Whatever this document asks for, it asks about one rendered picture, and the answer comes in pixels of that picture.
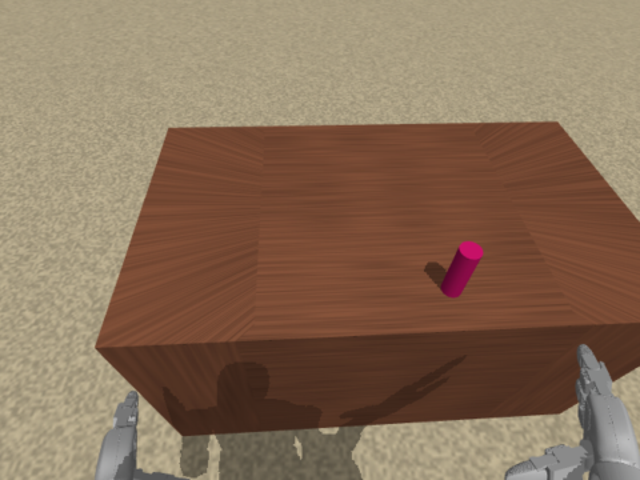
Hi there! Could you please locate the right robot arm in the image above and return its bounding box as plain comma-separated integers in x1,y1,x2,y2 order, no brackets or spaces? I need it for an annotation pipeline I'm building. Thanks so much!
588,462,640,480

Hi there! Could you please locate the can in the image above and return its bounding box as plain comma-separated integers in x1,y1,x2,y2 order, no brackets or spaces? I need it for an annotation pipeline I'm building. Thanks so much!
441,241,483,298

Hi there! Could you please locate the left robot hand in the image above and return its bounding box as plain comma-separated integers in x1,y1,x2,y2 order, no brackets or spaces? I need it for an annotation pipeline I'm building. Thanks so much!
94,391,190,480

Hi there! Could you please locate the right robot hand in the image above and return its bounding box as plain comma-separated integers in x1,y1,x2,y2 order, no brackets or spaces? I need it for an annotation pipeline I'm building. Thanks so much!
505,344,640,480

